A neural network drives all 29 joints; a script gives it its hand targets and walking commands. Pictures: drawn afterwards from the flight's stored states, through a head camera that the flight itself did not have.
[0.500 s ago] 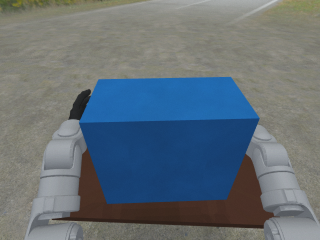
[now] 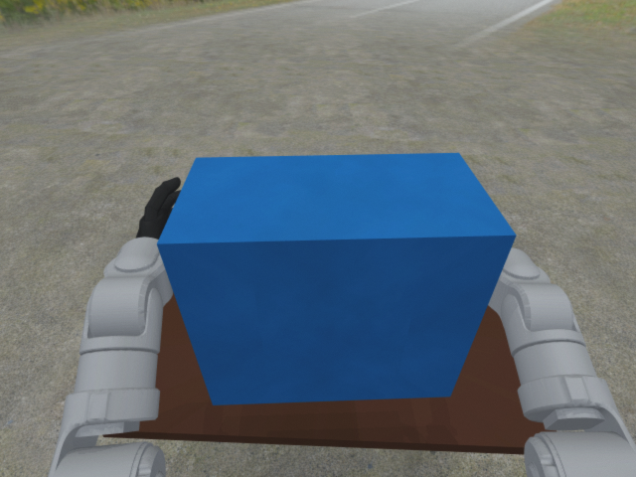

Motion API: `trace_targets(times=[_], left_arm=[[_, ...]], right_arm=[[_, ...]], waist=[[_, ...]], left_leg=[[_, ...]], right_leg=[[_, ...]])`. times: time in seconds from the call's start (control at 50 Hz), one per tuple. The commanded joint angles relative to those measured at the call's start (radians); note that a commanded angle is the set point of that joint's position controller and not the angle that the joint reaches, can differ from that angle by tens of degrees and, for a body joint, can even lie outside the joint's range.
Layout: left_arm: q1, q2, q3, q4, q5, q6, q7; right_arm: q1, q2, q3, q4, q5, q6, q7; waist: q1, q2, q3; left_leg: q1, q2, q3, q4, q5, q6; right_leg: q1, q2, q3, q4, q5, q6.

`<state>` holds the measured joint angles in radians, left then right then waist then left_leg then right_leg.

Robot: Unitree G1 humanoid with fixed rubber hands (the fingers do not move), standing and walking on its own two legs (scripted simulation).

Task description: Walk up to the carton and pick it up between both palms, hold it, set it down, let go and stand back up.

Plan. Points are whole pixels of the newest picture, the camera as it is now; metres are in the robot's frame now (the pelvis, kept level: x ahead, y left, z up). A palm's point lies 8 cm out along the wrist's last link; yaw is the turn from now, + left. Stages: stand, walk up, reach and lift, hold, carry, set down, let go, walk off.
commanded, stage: hold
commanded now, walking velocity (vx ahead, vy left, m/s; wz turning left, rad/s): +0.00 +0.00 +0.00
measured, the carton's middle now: (330, 284) +0.34 -0.01 +0.14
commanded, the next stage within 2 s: none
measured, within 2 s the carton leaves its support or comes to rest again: neither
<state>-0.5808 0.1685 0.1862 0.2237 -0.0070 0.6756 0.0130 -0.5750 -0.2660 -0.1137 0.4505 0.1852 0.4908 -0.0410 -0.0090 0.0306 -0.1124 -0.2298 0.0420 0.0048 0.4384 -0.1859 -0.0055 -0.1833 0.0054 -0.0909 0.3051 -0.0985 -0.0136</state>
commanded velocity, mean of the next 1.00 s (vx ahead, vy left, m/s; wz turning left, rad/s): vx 0.00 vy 0.00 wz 0.00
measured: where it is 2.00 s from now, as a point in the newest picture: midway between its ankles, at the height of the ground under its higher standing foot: outside the picture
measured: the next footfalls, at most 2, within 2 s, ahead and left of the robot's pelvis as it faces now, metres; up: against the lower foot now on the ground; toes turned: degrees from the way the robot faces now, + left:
none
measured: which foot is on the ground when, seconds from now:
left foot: down 0.00-1.00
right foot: down 0.00-1.00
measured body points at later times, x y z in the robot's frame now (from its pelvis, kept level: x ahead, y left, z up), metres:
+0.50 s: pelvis +0.00 +0.00 +0.00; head -0.05 +0.00 +0.45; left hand +0.37 +0.20 +0.20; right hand +0.37 -0.21 +0.17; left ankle +0.03 +0.12 -0.74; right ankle +0.04 -0.12 -0.74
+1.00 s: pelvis +0.00 +0.00 +0.00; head -0.05 +0.00 +0.45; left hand +0.37 +0.20 +0.20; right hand +0.37 -0.21 +0.17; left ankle +0.03 +0.12 -0.74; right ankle +0.04 -0.12 -0.74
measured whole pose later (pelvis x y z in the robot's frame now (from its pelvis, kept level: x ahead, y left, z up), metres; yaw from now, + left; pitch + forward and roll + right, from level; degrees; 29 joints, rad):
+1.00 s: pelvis +0.00 +0.00 +0.00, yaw +0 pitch -1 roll -2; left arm -0.58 0.17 0.19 0.22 0.00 0.68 0.01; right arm -0.58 -0.27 -0.11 0.45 0.19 0.49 -0.04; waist -0.01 0.03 -0.11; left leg -0.23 0.04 0.00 0.44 -0.19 0.00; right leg -0.18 0.01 -0.09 0.30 -0.10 -0.01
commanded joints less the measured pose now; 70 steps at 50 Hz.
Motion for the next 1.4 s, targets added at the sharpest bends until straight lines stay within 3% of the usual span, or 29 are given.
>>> trace_targets(times=[0.0,0.04,0.12,0.16,0.18,0.24,0.34,0.38,0.42,0.44,0.5,0.54,0.56,0.6,0.64,0.66,0.68,0.74,0.82,0.88,0.92,0.94,1.04,1.06,1.1,1.28,1.32,1.36,1.38], left_arm=[[-0.678,-0.55,-0.31,-0.204,-0.085,-0.041,-0.194],[-0.695,-0.551,-0.303,-0.218,-0.08,-0.044,-0.186],[-0.712,-0.557,-0.327,-0.229,-0.1,-0.052,-0.182],[-0.68,-0.581,-0.354,-0.23,-0.117,-0.051,-0.178],[-0.692,-0.564,-0.326,-0.195,-0.089,-0.046,-0.187],[-0.686,-0.539,-0.304,-0.242,-0.084,-0.049,-0.188],[-0.696,-0.538,-0.313,-0.231,-0.094,-0.047,-0.186],[-0.702,-0.56,-0.312,-0.212,-0.077,-0.033,-0.185],[-0.691,-0.567,-0.318,-0.215,-0.067,-0.033,-0.189],[-0.69,-0.564,-0.315,-0.206,-0.072,-0.038,-0.184],[-0.688,-0.565,-0.345,-0.264,-0.102,-0.049,-0.184],[-0.637,-0.578,-0.342,-0.229,-0.097,-0.04,-0.183],[-0.636,-0.554,-0.312,-0.206,-0.076,-0.038,-0.185],[-0.69,-0.56,-0.348,-0.283,-0.121,-0.055,-0.183],[-0.665,-0.556,-0.317,-0.197,-0.084,-0.042,-0.181],[-0.688,-0.558,-0.335,-0.23,-0.091,-0.041,-0.183],[-0.657,-0.552,-0.311,-0.171,-0.075,-0.031,-0.19],[-0.686,-0.55,-0.321,-0.234,-0.085,-0.041,-0.188],[-0.696,-0.552,-0.313,-0.211,-0.095,-0.047,-0.185],[-0.69,-0.563,-0.334,-0.221,-0.091,-0.046,-0.183],[-0.706,-0.563,-0.345,-0.252,-0.112,-0.055,-0.179],[-0.64,-0.566,-0.319,-0.189,-0.092,-0.037,-0.186],[-0.682,-0.553,-0.327,-0.231,-0.089,-0.043,-0.181],[-0.675,-0.574,-0.343,-0.223,-0.103,-0.044,-0.182],[-0.679,-0.557,-0.315,-0.211,-0.085,-0.045,-0.185],[-0.709,-0.553,-0.316,-0.228,-0.087,-0.043,-0.184],[-0.691,-0.568,-0.331,-0.255,-0.108,-0.053,-0.184],[-0.668,-0.576,-0.349,-0.245,-0.113,-0.049,-0.181],[-0.698,-0.552,-0.314,-0.192,-0.088,-0.041,-0.181]], right_arm=[[-0.924,0.532,0.279,-0.388,0.095,-0.066,0.169],[-0.925,0.551,0.306,-0.39,0.112,-0.067,0.175],[-0.931,0.551,0.297,-0.401,0.103,-0.073,0.176],[-0.921,0.523,0.285,-0.412,0.104,-0.077,0.172],[-0.881,0.517,0.273,-0.333,0.092,-0.064,0.176],[-0.893,0.546,0.306,-0.388,0.116,-0.072,0.175],[-0.93,0.543,0.309,-0.413,0.106,-0.072,0.178],[-0.888,0.507,0.274,-0.329,0.1,-0.062,0.18],[-0.908,0.519,0.271,-0.353,0.099,-0.07,0.179],[-0.922,0.523,0.277,-0.362,0.103,-0.072,0.179],[-0.892,0.524,0.296,-0.381,0.106,-0.074,0.177],[-0.931,0.526,0.304,-0.443,0.114,-0.085,0.176],[-0.9,0.528,0.312,-0.392,0.111,-0.072,0.173],[-0.929,0.564,0.326,-0.449,0.122,-0.081,0.17],[-0.934,0.532,0.311,-0.418,0.121,-0.073,0.169],[-0.891,0.526,0.299,-0.373,0.113,-0.069,0.17],[-0.9,0.511,0.284,-0.358,0.1,-0.064,0.17],[-0.882,0.526,0.293,-0.363,0.112,-0.065,0.172],[-0.942,0.545,0.3,-0.413,0.107,-0.075,0.174],[-0.912,0.525,0.291,-0.378,0.105,-0.077,0.179],[-0.931,0.531,0.298,-0.416,0.106,-0.078,0.175],[-0.896,0.508,0.287,-0.378,0.105,-0.067,0.167],[-0.916,0.548,0.311,-0.386,0.115,-0.073,0.171],[-0.926,0.525,0.305,-0.404,0.115,-0.071,0.171],[-0.925,0.543,0.296,-0.408,0.113,-0.072,0.174],[-0.887,0.527,0.289,-0.341,0.1,-0.062,0.169],[-0.945,0.55,0.306,-0.448,0.116,-0.083,0.175],[-0.932,0.541,0.309,-0.454,0.118,-0.08,0.17],[-0.906,0.511,0.276,-0.353,0.092,-0.065,0.169]], waist=[[-0.059,-0.059,-0.356],[-0.032,-0.061,-0.366],[-0.039,-0.048,-0.392],[-0.063,-0.043,-0.386],[-0.063,-0.027,-0.337],[-0.039,-0.066,-0.4],[-0.031,-0.06,-0.388],[-0.061,-0.018,-0.349],[-0.066,-0.031,-0.338],[-0.041,-0.029,-0.346],[-0.057,-0.037,-0.397],[-0.044,-0.051,-0.393],[-0.042,-0.056,-0.365],[-0.043,-0.068,-0.442],[-0.031,-0.056,-0.358],[-0.05,-0.028,-0.372],[-0.046,-0.05,-0.326],[-0.055,-0.037,-0.363],[-0.031,-0.055,-0.395],[-0.044,-0.027,-0.377],[-0.051,-0.046,-0.417],[-0.064,-0.06,-0.351],[-0.036,-0.043,-0.408],[-0.056,-0.057,-0.386],[-0.038,-0.05,-0.357],[-0.06,-0.026,-0.347],[-0.043,-0.071,-0.431],[-0.051,-0.059,-0.418],[-0.052,-0.046,-0.337]], left_leg=[[-0.033,-0.08,-0.035,-0.199,0.062,0.003],[-0.026,-0.083,-0.035,-0.199,0.069,0.006],[-0.032,-0.082,-0.033,-0.191,0.068,0.004],[-0.031,-0.07,-0.047,-0.191,0.096,-0.014],[-0.04,-0.08,-0.032,-0.2,0.034,-0.007],[-0.018,-0.08,-0.035,-0.182,0.115,0.005],[-0.033,-0.085,-0.033,-0.19,0.077,0.01],[-0.026,-0.076,-0.036,-0.204,0.048,-0.012],[-0.039,-0.078,-0.035,-0.2,0.052,-0.007],[-0.039,-0.071,-0.039,-0.208,0.045,-0.004],[-0.025,-0.074,-0.038,-0.192,0.095,-0.013],[-0.012,-0.081,-0.032,-0.186,0.102,-0.009],[-0.002,-0.079,-0.032,-0.185,0.108,0.002],[-0.009,-0.084,-0.04,-0.172,0.126,0.006],[-0.026,-0.082,-0.04,-0.189,0.086,0.006],[-0.018,-0.08,-0.039,-0.186,0.087,-0.008],[-0.029,-0.076,-0.037,-0.202,0.056,-0.001],[-0.027,-0.079,-0.039,-0.192,0.073,-0.005],[-0.032,-0.078,-0.035,-0.196,0.067,0.006],[-0.038,-0.078,-0.035,-0.199,0.061,-0.009],[-0.01,-0.071,-0.038,-0.192,0.084,-0.002],[-0.025,-0.075,-0.041,-0.193,0.08,-0.004],[-0.025,-0.083,-0.037,-0.181,0.09,0.002],[-0.025,-0.076,-0.043,-0.186,0.091,-0.004],[-0.037,-0.079,-0.036,-0.19,0.084,0.003],[-0.03,-0.079,-0.033,-0.199,0.062,-0.009],[-0.02,-0.081,-0.036,-0.181,0.103,0.001],[-0.014,-0.076,-0.038,-0.182,0.113,-0.002],[-0.044,-0.074,-0.041,-0.198,0.04,-0.003]], right_leg=[[0.302,0.033,0.111,-0.021,0.047,-0.007],[0.307,0.036,0.112,-0.018,0.04,-0.006],[0.295,0.034,0.114,-0.016,0.038,-0.012],[0.292,0.044,0.116,-0.007,0.072,-0.021],[0.282,0.033,0.118,-0.024,0.02,-0.018],[0.33,0.036,0.114,-0.011,0.092,-0.007],[0.299,0.034,0.115,-0.015,0.039,-0.009],[0.293,0.037,0.113,-0.016,0.037,-0.022],[0.302,0.037,0.114,-0.015,0.047,-0.02],[0.305,0.04,0.11,-0.012,0.033,-0.02],[0.321,0.044,0.112,-0.006,0.078,-0.016],[0.31,0.04,0.11,-0.011,0.071,-0.012],[0.307,0.036,0.114,-0.017,0.08,-0.007],[0.32,0.041,0.118,-0.004,0.107,-0.007],[0.295,0.044,0.113,-0.017,0.059,-0.013],[0.296,0.038,0.116,-0.015,0.059,-0.017],[0.284,0.044,0.115,-0.027,0.026,-0.02],[0.294,0.037,0.119,-0.012,0.061,-0.017],[0.3,0.037,0.117,-0.017,0.027,-0.01],[0.291,0.041,0.11,-0.011,0.032,-0.019],[0.292,0.044,0.111,-0.008,0.065,-0.017],[0.29,0.042,0.122,-0.021,0.063,-0.018],[0.3,0.04,0.118,-0.009,0.065,-0.015],[0.294,0.043,0.115,-0.007,0.073,-0.014],[0.303,0.04,0.12,-0.018,0.065,-0.016],[0.302,0.034,0.115,-0.02,0.035,-0.011],[0.319,0.04,0.114,-0.01,0.078,-0.008],[0.317,0.042,0.11,-0.006,0.09,-0.01],[0.271,0.038,0.114,-0.017,0.014,-0.015]])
